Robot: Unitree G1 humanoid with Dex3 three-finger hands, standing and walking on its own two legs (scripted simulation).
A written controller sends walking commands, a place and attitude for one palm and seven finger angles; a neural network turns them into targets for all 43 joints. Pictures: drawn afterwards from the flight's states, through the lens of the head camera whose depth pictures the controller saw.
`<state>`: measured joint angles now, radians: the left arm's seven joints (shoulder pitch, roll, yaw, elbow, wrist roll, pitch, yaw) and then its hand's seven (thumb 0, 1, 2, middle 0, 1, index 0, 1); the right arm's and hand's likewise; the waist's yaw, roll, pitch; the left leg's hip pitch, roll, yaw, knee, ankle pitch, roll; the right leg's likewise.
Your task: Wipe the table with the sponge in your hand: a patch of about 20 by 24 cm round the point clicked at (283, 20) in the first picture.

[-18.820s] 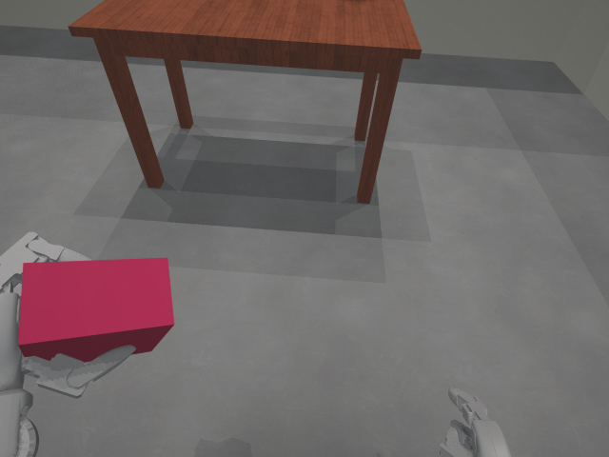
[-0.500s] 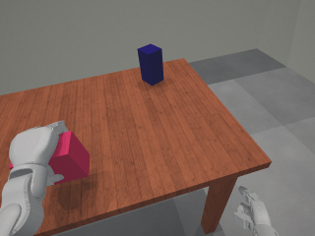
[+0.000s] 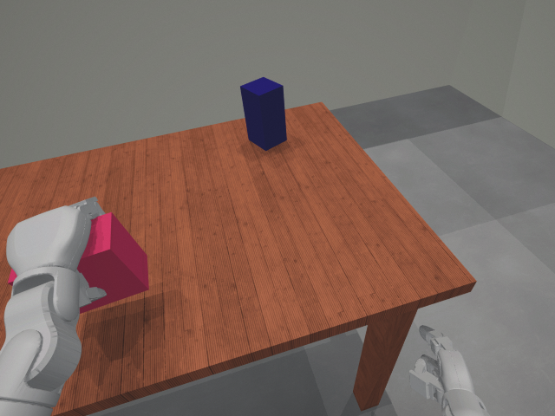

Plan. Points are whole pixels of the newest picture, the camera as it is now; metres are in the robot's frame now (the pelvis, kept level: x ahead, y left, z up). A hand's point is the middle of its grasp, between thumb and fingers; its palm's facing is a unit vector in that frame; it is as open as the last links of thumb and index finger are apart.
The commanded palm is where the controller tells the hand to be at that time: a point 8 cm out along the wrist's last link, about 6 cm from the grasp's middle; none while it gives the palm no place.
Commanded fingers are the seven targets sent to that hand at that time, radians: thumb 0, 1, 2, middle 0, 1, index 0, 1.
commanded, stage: move the sponge above the wiping area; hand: left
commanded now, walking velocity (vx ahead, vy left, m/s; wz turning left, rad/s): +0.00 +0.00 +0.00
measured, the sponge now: (94, 273) +0.25 +0.32 +0.10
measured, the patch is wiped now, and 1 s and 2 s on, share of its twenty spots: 0.00 0.00 0.00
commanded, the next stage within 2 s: lower the sponge onto the table in 1.00 s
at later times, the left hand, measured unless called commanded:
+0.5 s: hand (78, 267) +0.24 +0.31 +0.13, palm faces +0.14 -0.09 -0.99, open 10.5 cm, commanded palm +0.19 +0.29 +0.18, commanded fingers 0.00 0.10 1.30 -1.20 -1.60 -1.20 -1.60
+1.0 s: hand (91, 294) +0.21 +0.29 +0.11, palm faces +0.03 -0.14 -0.99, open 10.5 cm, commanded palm +0.19 +0.28 +0.18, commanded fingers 0.00 0.10 1.30 -1.20 -1.60 -1.20 -1.60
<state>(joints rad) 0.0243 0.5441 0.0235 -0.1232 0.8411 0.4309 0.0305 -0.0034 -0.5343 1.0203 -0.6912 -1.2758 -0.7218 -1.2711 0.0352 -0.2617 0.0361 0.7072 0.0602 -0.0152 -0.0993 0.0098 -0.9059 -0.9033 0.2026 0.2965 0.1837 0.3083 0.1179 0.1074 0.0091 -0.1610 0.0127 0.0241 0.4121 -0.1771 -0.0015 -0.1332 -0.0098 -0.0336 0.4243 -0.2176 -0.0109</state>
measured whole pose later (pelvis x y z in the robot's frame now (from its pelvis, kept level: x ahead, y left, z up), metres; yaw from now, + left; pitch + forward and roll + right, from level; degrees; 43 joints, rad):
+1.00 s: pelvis +0.00 -0.01 +0.00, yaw +1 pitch -4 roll +0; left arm 0.16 0.51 -0.01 -0.22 0.83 0.50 -0.07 0.00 -0.53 1.02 -0.69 -1.26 -0.72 -1.26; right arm 0.05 -0.30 0.04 0.66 0.07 -0.01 -0.08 0.01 -0.91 -0.90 0.20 0.30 0.24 0.34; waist 0.11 0.13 0.01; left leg -0.18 0.01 0.01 0.43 -0.18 -0.01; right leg -0.15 -0.01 -0.05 0.45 -0.23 -0.02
